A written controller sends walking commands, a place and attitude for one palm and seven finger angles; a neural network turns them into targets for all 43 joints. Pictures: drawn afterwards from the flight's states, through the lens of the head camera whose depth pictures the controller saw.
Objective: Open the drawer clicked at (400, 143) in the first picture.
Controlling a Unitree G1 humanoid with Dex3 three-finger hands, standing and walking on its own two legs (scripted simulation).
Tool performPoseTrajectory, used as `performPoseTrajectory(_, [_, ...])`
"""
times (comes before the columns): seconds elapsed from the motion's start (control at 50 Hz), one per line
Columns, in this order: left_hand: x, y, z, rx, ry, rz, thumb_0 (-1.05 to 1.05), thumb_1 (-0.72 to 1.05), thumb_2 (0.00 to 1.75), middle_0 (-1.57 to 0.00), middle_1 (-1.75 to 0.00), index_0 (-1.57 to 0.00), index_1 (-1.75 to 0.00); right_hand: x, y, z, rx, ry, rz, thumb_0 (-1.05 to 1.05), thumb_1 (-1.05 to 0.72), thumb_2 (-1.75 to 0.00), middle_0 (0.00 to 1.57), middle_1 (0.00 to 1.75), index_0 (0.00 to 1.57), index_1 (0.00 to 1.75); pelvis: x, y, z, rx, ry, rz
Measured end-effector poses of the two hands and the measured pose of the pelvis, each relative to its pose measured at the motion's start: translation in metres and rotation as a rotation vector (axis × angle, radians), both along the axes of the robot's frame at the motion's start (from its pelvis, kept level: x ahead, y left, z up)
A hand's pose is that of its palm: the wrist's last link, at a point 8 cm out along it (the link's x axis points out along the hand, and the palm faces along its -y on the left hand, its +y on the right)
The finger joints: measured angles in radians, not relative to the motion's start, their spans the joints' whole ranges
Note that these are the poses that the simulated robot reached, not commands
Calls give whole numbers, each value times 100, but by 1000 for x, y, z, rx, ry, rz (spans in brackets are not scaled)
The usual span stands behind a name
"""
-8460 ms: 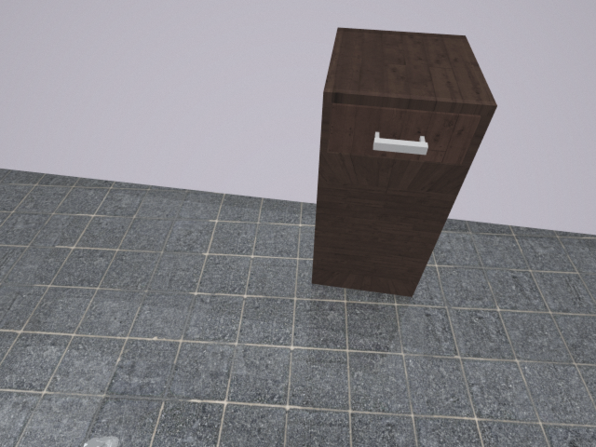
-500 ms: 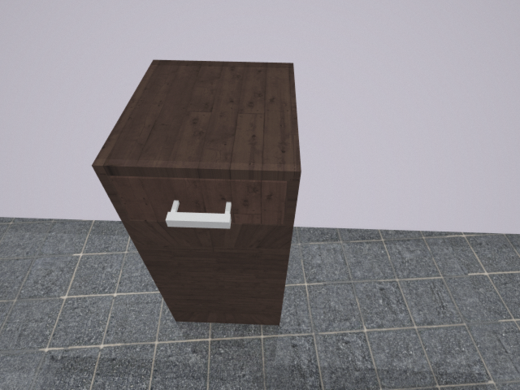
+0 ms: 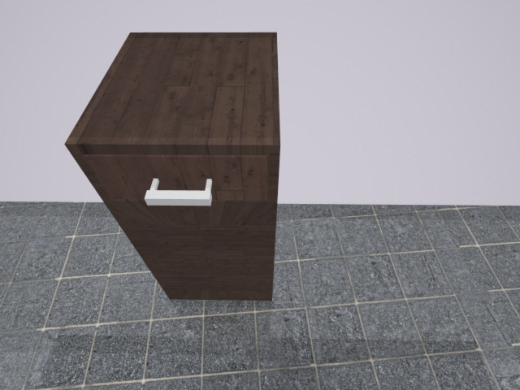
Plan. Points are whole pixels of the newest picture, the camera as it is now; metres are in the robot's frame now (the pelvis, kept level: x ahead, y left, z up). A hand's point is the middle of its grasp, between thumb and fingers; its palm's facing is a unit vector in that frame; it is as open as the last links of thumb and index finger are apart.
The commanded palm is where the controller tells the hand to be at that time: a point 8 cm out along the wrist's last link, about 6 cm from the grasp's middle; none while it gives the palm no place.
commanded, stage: come to a stop and stand still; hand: left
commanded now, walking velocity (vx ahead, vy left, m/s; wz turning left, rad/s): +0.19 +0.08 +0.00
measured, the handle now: (180, 190) +0.48 +0.19 -0.03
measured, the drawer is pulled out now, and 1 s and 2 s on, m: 0.00 0.00 0.00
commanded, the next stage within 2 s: look again from close up in 1.66 s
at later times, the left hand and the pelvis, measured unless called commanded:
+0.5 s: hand out of the picture -0.03 +0.18 -0.17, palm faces +0.00 -0.98 -0.20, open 7.3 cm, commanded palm none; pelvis -0.01 +0.01 +0.00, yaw +1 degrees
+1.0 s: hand out of the picture +0.06 +0.20 -0.17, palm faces +0.03 -0.97 -0.23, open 7.3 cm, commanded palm none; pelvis +0.04 +0.02 +0.00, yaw +0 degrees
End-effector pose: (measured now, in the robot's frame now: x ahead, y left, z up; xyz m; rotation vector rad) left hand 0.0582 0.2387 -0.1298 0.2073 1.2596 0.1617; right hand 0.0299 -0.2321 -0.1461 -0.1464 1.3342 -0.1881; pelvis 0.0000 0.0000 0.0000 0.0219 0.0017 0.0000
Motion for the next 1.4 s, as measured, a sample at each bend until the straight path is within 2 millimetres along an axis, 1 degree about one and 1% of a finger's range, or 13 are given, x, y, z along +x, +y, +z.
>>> performPoseTrajectory(0.08, [-6, -7, 0, -6, -34, 1, 0, 91, 90, -20, -30, -20, -29, -8, -12, 2, -16, -8, 9, 0, -91, -90, 20, 30, 20, 30, -13, -4, -1, -11, 0, 20])
performPoseTrajectory(0.14, [-13, -12, 0, -30, -57, 13, 0, 91, 90, -20, -30, -20, -29, -19, -13, 9, -21, -5, 23, 0, -91, -90, 19, 30, 20, 30, -18, -3, 2, -20, -1, 27])
performPoseTrajectory(0.26, [-30, -12, -3, -75, -45, 44, 0, 93, 90, -20, -30, -20, -29, -54, 3, 21, -11, 45, 31, 0, -91, -90, 19, 30, 20, 30, -19, 1, 10, -30, -2, 23])
performPoseTrajectory(0.36, [-51, -7, -3, -65, 19, 44, 0, 93, 90, -20, -30, -20, -29, -79, 17, 16, 26, 123, 8, 0, -91, -90, 19, 30, 20, 30, -13, 2, 10, -14, 4, 10])
performPoseTrajectory(0.42, [-70, -10, -6, -38, 79, 39, 0, 92, 90, -20, -30, -20, -29, -79, 20, 6, 53, 146, 3, 0, -91, -90, 19, 30, 20, 30, -11, 1, 5, -18, 12, -7])
performPoseTrajectory(0.48, [-87, -11, -6, -43, 148, 31, 0, 92, 90, -20, -30, -20, -29, -66, 25, 3, 70, 125, 1, 0, -91, -90, 19, 30, 20, 30, -9, 5, 4, -51, 25, 8])
performPoseTrajectory(0.54, [-93, -9, -9, -51, 193, 44, 0, 92, 90, -20, -30, -20, -29, -50, 32, 2, 66, 81, 6, 0, -91, -90, 19, 30, 20, 30, -2, 10, 2, -57, 28, 18])
performPoseTrajectory(0.62, [-83, -5, -8, -52, 186, 67, 0, 91, 90, -20, -30, -20, -29, -33, 40, 2, 57, 58, 35, 1, -92, -90, 19, 30, 20, 30, 10, 17, 3, -42, 15, 18])
performPoseTrajectory(0.78, [-44, 0, -8, -47, 122, 59, 0, 92, 90, -20, -30, -20, -29, -8, 41, 0, 41, 38, 43, 2, -93, -90, 20, 30, 20, 30, 25, 24, 4, -26, -3, 11])
performPoseTrajectory(0.92, [-18, 9, -5, -25, 88, 45, 1, 92, 90, -20, -30, -20, -29, 1, 39, 1, 33, 36, 35, 1, -92, -90, 19, 30, 20, 30, 33, 23, 4, -18, -7, 5])
performPoseTrajectory(1.02, [-5, 9, -3, -18, 66, 39, 0, 92, 90, -20, -30, -20, -29, 1, 37, 0, 37, 49, 32, 0, -92, -90, 19, 30, 20, 30, 36, 21, 5, -15, -9, 5])
performPoseTrajectory(1.18, [-4, 3, -2, -15, 61, 37, 0, 92, 90, -20, -30, -20, -29, -4, 32, 0, 41, 64, 23, 0, -91, -90, 19, 30, 20, 30, 35, 15, 6, -13, -14, 4])
performPoseTrajectory(1.4, [-28, -12, -2, -29, 111, 46, 0, 92, 90, -20, -30, -20, -29, -17, 23, 2, 46, 91, 19, 0, -91, -90, 19, 30, 20, 30, 29, 4, 8, -12, -15, 3])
